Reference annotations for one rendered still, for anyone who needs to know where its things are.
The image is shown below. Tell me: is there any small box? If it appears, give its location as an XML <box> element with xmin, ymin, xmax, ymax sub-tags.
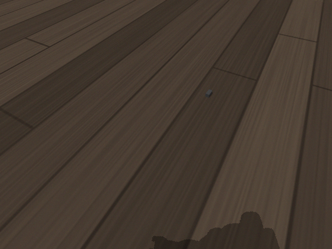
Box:
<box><xmin>205</xmin><ymin>89</ymin><xmax>212</xmax><ymax>98</ymax></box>

